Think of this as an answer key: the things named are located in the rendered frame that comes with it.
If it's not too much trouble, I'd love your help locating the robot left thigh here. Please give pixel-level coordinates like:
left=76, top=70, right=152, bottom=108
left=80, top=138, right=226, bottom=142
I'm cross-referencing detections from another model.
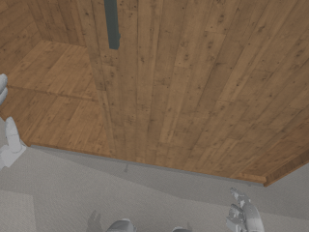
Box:
left=106, top=220, right=137, bottom=232

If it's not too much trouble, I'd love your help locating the wardrobe door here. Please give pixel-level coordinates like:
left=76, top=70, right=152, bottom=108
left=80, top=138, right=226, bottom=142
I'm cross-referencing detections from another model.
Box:
left=240, top=115, right=309, bottom=177
left=76, top=0, right=309, bottom=179

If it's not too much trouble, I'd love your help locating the left robot hand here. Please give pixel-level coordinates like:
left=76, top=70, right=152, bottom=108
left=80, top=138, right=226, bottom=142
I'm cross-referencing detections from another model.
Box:
left=0, top=73, right=26, bottom=171

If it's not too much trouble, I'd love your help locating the handle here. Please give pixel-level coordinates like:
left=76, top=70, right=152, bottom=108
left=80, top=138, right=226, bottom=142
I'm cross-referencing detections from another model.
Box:
left=103, top=0, right=121, bottom=50

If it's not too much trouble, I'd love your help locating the right robot hand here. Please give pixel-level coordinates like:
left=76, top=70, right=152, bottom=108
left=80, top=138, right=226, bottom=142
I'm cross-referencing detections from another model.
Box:
left=226, top=188, right=265, bottom=232

